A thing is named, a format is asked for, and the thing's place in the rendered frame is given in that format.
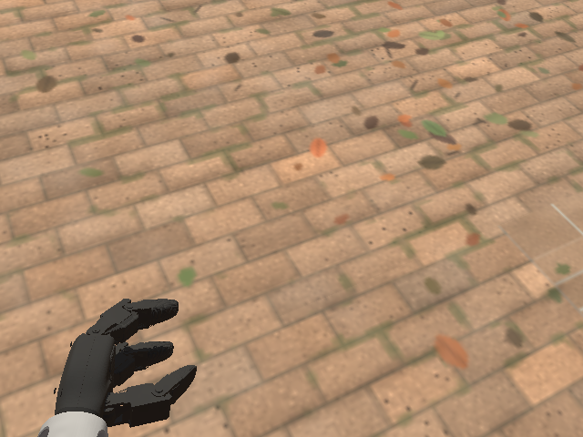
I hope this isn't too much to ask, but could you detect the robot left hand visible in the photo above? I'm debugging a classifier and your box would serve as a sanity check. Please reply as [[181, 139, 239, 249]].
[[54, 299, 197, 428]]

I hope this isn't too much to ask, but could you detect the left robot forearm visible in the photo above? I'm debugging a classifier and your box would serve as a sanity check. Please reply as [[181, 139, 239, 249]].
[[37, 412, 108, 437]]

